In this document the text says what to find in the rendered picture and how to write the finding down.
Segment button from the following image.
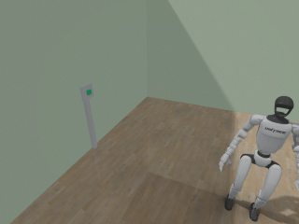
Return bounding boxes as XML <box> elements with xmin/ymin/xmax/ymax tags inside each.
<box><xmin>86</xmin><ymin>89</ymin><xmax>92</xmax><ymax>95</ymax></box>

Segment panel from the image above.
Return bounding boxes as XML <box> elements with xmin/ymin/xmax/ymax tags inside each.
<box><xmin>79</xmin><ymin>82</ymin><xmax>98</xmax><ymax>148</ymax></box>

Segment robot right upper arm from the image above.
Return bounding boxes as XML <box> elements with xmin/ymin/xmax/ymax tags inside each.
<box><xmin>239</xmin><ymin>114</ymin><xmax>263</xmax><ymax>139</ymax></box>

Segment left robot foot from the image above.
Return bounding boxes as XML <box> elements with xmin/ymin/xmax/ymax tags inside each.
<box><xmin>249</xmin><ymin>203</ymin><xmax>258</xmax><ymax>222</ymax></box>

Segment right robot hand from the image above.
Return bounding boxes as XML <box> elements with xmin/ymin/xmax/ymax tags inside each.
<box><xmin>219</xmin><ymin>153</ymin><xmax>231</xmax><ymax>171</ymax></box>

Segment robot right thigh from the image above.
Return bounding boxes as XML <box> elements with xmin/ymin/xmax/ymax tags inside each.
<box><xmin>233</xmin><ymin>154</ymin><xmax>254</xmax><ymax>191</ymax></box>

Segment robot right forearm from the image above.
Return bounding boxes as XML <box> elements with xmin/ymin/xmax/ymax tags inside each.
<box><xmin>225</xmin><ymin>130</ymin><xmax>242</xmax><ymax>156</ymax></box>

